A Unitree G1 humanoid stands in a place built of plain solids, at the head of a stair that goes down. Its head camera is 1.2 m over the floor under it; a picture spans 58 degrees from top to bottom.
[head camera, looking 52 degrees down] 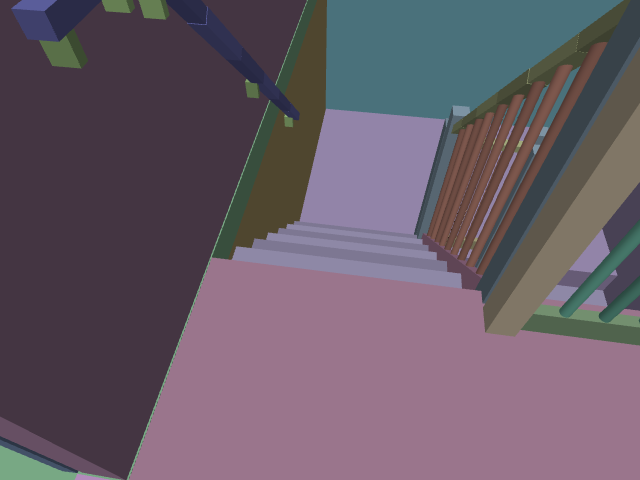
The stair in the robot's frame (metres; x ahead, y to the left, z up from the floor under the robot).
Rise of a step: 0.21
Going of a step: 0.20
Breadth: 0.90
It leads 9 degrees to the right of straight ahead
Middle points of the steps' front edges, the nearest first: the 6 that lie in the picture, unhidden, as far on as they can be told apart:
0.80 -0.07 0.00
1.00 -0.10 -0.20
1.20 -0.13 -0.41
1.40 -0.16 -0.61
1.61 -0.19 -0.82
1.81 -0.22 -1.02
